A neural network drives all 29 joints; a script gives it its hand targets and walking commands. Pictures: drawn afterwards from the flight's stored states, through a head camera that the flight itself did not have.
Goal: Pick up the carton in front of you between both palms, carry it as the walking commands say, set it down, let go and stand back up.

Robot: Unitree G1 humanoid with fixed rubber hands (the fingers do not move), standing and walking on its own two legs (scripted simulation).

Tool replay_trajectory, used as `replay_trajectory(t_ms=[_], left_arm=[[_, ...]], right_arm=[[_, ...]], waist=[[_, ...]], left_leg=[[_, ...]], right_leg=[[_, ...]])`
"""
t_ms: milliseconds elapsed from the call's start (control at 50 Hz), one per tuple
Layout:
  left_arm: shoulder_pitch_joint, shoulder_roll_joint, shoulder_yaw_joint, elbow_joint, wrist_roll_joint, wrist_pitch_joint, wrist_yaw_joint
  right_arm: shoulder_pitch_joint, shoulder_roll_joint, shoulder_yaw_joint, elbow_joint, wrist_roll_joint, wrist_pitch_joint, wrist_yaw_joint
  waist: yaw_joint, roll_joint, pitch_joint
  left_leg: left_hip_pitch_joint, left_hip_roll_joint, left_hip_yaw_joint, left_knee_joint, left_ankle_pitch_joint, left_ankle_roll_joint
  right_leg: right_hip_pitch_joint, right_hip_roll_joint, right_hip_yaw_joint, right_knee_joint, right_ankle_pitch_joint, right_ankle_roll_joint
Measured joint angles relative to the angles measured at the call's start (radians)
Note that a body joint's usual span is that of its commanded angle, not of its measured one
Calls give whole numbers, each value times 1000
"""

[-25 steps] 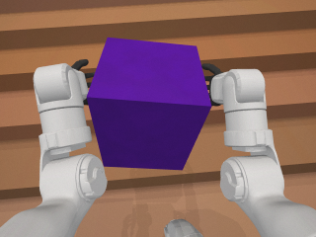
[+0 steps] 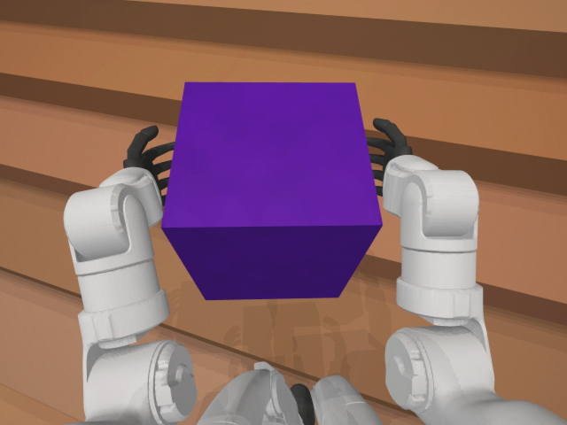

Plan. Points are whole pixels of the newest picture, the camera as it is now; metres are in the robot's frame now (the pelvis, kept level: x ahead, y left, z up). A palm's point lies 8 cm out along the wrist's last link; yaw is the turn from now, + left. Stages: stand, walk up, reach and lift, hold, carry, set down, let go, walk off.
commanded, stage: carry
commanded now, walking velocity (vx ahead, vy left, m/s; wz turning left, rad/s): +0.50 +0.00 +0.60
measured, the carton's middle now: (271, 204) +0.40 -0.05 +0.05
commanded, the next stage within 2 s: none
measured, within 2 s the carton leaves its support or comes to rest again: neither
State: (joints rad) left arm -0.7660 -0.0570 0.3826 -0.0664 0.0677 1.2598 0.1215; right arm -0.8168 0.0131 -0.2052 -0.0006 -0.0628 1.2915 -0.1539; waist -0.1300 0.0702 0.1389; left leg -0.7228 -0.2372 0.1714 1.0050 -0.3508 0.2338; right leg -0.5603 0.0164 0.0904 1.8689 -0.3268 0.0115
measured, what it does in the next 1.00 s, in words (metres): climbs, turning right: right foot 0.13 m higher, then left foot 0.13 m higher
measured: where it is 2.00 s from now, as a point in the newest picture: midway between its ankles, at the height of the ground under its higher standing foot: (305, 9)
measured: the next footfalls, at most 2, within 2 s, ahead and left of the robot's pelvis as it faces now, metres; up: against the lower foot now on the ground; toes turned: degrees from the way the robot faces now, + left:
right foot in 0.32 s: +0.40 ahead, -0.17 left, +0.13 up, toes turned -9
left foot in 0.64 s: +0.54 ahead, +0.04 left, +0.27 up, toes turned -11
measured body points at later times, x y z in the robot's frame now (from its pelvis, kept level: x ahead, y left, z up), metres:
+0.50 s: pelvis +0.32 -0.09 +0.18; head +0.32 -0.07 +0.63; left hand +0.69 +0.09 +0.35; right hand +0.71 -0.21 +0.35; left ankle +0.27 +0.02 -0.36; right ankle +0.36 -0.16 -0.51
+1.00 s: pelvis +0.62 -0.04 +0.21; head +0.67 -0.02 +0.66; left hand +1.05 -0.10 +0.36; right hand +0.89 -0.35 +0.35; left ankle +0.50 +0.08 -0.51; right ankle +0.59 -0.12 -0.25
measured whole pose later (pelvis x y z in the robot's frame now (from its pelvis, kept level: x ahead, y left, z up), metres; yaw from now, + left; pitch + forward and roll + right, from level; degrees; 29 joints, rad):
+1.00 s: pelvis +0.62 -0.04 +0.21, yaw -22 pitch +6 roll -2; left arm -0.91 -0.02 0.30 0.18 0.12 1.33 0.15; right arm -0.75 0.02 -0.30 0.09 -0.05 1.31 -0.11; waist -0.14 -0.05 -0.03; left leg -0.06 -0.03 0.08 0.44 -0.46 0.06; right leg -1.06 0.13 -0.07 1.99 -0.60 -0.12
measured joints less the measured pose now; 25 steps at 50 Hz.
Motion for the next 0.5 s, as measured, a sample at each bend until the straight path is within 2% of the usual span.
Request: replay_trajectory(t_ms=[40,80,180,220,240,280,320,340,360,380,420,440,460,500], left_arm=[[19,-40,12,-27,27,1,-2],[28,-43,10,-40,45,8,-19],[5,-1,-14,-26,70,29,-37],[-11,6,-41,-25,80,45,-28],[-19,11,-50,-23,79,56,-21],[-42,25,-72,5,69,74,-5],[-60,40,-98,64,51,89,9],[-61,42,-111,92,40,95,19],[-71,43,-130,127,31,99,32],[-87,44,-146,158,27,99,40],[-105,49,-174,209,5,91,57],[-102,57,-186,226,-11,93,68],[-98,67,-192,243,-27,93,71],[-105,93,-199,267,-59,89,75]], right_arm=[[36,-21,14,-26,48,5,-19],[32,-36,30,0,76,-6,-22],[-51,-61,47,102,97,-22,-23],[-76,-65,27,112,90,-8,-13],[-87,-65,14,117,86,0,-7],[-108,-66,-13,138,66,17,8],[-105,-62,-44,163,41,34,23],[-92,-60,-59,173,31,41,32],[-77,-63,-73,175,20,52,41],[-77,-69,-89,183,10,56,53],[-68,-75,-117,196,-7,57,72],[-58,-67,-126,204,-15,55,76],[-47,-55,-131,206,-27,55,78],[-43,-32,-138,200,-51,57,78]], waist=[[-34,28,8],[-50,49,-20],[-47,28,-108],[-25,6,-139],[-6,-3,-158],[45,-15,-194],[105,-37,-227],[140,-40,-240],[170,-50,-244],[207,-51,-234],[269,-44,-209],[295,-45,-203],[311,-49,-198],[330,-62,-177]], left_leg=[[117,-5,-54,-129,30,-29],[206,15,-105,-246,49,-38],[402,90,-190,-456,49,-72],[492,125,-215,-536,43,-94],[536,146,-220,-582,42,-107],[619,189,-211,-666,54,-122],[668,213,-181,-676,109,-120],[658,229,-164,-616,152,-120],[606,239,-154,-481,216,-129],[516,236,-170,-239,209,-160],[304,190,-228,304,112,-213],[225,174,-238,490,133,-207],[161,167,-244,608,108,-201],[55,175,-235,679,47,-187]], right_leg=[[-134,19,38,58,-39,-31],[-266,14,17,16,-118,-53],[-559,-42,-92,54,-258,-96],[-629,-72,-128,0,-230,-98],[-645,-83,-151,-80,-201,-101],[-605,-85,-206,-327,-119,-120],[-472,-60,-249,-560,-77,-140],[-363,-29,-272,-656,-122,-153],[-239,-2,-277,-788,-47,-162],[-188,14,-277,-830,-19,-157],[-107,42,-272,-881,-32,-157],[-58,56,-260,-922,-37,-151],[-8,64,-245,-969,-37,-139],[89,64,-208,-1066,-24,-117]])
